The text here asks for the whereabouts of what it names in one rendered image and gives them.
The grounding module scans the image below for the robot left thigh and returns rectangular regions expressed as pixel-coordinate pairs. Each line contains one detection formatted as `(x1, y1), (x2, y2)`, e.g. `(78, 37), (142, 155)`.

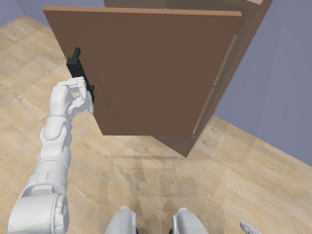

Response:
(103, 210), (137, 234)

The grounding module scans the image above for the handle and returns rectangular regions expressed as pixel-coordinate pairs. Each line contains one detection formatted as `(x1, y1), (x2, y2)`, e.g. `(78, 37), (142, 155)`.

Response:
(66, 47), (95, 104)

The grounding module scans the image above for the cupboard door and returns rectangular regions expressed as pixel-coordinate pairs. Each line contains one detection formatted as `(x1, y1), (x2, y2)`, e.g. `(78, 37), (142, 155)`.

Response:
(43, 5), (242, 137)

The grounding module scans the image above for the robot right thigh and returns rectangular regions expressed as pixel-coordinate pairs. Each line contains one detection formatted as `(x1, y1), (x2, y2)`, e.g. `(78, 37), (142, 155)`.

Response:
(172, 211), (209, 234)

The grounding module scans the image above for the robot right hand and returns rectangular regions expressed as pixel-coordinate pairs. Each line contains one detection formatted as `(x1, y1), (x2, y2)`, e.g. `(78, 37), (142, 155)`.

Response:
(240, 221), (261, 234)

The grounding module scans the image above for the left robot forearm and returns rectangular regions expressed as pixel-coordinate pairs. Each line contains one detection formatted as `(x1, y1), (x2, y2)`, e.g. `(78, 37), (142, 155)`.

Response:
(7, 116), (72, 233)

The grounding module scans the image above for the robot left upper arm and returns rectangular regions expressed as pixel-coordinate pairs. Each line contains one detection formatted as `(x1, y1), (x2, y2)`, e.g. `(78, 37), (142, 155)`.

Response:
(4, 193), (70, 234)

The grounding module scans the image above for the robot thigh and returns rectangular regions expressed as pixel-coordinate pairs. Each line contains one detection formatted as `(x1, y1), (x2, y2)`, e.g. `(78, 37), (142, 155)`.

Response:
(103, 210), (137, 234)
(172, 211), (209, 234)

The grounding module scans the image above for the robot left hand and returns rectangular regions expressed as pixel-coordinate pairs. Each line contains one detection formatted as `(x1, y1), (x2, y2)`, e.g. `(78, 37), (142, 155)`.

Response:
(49, 76), (94, 123)

